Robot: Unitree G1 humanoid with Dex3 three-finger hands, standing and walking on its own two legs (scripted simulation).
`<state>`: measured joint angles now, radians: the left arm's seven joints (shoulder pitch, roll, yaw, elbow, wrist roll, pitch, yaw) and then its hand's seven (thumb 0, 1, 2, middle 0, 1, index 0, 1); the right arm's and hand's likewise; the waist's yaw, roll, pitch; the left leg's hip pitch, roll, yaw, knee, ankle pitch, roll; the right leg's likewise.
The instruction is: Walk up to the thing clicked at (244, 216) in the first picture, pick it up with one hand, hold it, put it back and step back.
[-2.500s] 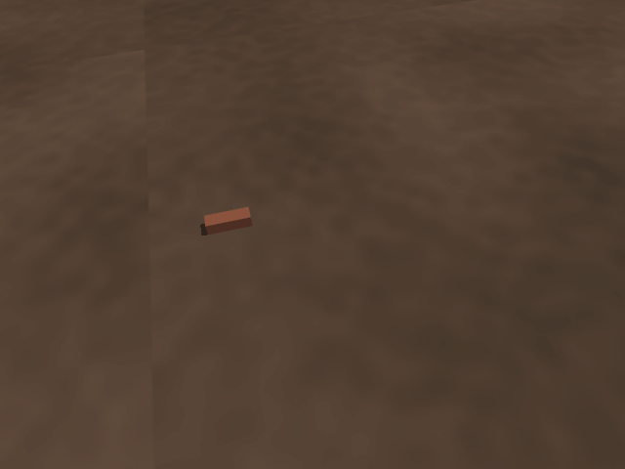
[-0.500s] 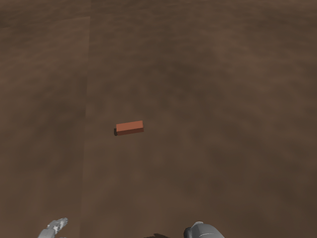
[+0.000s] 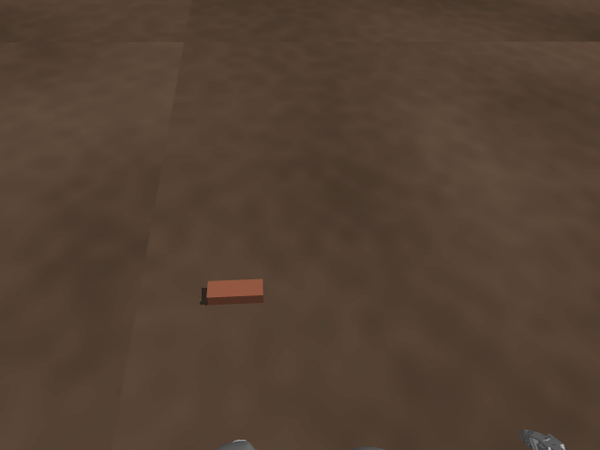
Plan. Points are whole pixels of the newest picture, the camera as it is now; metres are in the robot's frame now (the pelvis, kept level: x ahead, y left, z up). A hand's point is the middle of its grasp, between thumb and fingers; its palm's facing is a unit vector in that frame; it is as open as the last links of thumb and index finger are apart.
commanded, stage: walk up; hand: left
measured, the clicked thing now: (235, 291) +0.74 +0.21 -0.72
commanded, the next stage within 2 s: none
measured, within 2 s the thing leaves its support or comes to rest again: neither
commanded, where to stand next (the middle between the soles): +0.37 -0.10 m, yaw +3 degrees
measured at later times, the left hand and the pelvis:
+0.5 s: hand (198, 399) +0.21 +0.17 -0.11, palm faces +0.03 -0.92 -0.40, open 7.4 cm; pelvis +0.17 -0.11 +0.01, yaw +1 degrees
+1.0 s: hand (226, 328) +0.34 +0.14 -0.14, palm faces +0.01 -0.94 -0.35, open 7.4 cm; pelvis +0.28 -0.13 +0.01, yaw +3 degrees
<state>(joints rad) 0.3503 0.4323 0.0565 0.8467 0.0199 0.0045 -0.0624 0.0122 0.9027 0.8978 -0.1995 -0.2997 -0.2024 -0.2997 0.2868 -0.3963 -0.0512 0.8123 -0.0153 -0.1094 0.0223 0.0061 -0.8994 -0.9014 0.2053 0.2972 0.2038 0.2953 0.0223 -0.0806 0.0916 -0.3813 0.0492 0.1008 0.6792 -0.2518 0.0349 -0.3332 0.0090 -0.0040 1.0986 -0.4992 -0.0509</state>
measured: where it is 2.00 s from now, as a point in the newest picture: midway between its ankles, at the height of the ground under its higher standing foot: (335, 419)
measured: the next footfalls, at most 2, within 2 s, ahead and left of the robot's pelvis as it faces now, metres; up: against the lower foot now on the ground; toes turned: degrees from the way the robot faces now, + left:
right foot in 0.30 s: +0.24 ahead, -0.22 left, +0.00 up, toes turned -5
left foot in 0.74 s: +0.38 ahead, +0.01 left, +0.00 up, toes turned +7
